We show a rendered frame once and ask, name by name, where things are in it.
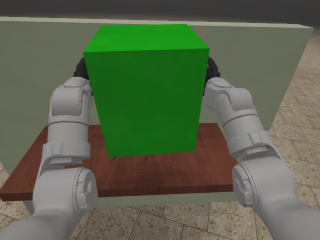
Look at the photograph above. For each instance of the left robot hand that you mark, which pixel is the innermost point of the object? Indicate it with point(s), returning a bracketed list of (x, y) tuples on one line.
[(81, 71)]

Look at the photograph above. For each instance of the left robot upper arm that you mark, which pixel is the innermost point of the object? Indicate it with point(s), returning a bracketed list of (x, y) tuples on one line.
[(61, 198)]

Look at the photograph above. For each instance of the right robot hand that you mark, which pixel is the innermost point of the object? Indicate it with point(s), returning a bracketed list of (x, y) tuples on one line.
[(211, 72)]

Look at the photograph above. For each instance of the left robot forearm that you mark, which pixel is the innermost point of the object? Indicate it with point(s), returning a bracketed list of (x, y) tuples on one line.
[(68, 125)]

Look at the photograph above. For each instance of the right robot upper arm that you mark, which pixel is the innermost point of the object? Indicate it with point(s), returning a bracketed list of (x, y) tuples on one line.
[(266, 186)]

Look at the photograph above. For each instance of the carton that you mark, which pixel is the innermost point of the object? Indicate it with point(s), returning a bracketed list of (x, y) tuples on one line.
[(147, 82)]

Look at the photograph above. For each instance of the right robot forearm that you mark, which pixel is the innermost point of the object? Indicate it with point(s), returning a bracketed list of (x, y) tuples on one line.
[(246, 136)]

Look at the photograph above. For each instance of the table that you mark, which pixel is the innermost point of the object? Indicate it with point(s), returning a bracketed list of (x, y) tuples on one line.
[(207, 169)]

